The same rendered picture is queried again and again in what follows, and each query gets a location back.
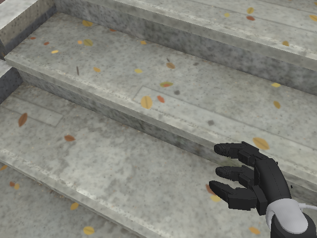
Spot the robot right forearm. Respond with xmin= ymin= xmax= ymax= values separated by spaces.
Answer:
xmin=265 ymin=198 xmax=317 ymax=238

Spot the right robot hand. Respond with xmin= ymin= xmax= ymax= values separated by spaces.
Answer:
xmin=209 ymin=141 xmax=292 ymax=216

